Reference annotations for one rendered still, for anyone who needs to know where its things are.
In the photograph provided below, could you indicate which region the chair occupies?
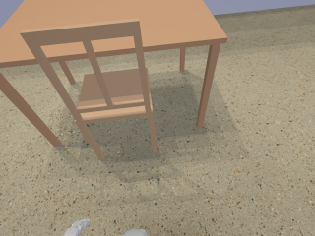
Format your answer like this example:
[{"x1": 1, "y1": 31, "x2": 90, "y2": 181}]
[{"x1": 20, "y1": 18, "x2": 158, "y2": 161}]

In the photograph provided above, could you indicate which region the table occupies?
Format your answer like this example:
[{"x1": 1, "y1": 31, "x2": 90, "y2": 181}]
[{"x1": 0, "y1": 0, "x2": 228, "y2": 147}]

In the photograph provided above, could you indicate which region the left robot hand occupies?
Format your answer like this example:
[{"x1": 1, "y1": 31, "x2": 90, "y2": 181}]
[{"x1": 63, "y1": 218, "x2": 91, "y2": 236}]

